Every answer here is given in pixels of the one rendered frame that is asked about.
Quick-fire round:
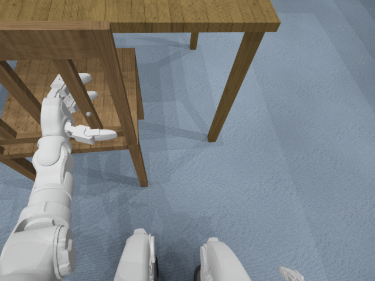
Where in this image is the robot right thigh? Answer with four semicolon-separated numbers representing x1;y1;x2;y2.
200;241;251;281

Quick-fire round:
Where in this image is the chair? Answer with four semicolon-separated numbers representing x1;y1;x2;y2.
0;21;148;187

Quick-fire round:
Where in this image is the right robot hand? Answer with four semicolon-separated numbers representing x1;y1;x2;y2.
279;266;304;281

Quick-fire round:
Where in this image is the robot left forearm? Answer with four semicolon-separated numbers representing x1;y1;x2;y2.
0;135;74;276

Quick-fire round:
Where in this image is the left robot upper arm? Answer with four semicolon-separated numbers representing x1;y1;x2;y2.
0;225;77;281

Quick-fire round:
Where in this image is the table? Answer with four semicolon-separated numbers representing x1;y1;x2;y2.
0;0;281;142

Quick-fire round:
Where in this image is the robot left thigh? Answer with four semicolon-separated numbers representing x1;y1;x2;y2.
114;233;155;281

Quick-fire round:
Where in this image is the robot thigh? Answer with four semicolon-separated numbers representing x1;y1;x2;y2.
200;241;251;281
114;233;155;281

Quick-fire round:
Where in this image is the left robot hand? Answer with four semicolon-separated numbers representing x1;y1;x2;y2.
40;73;117;145

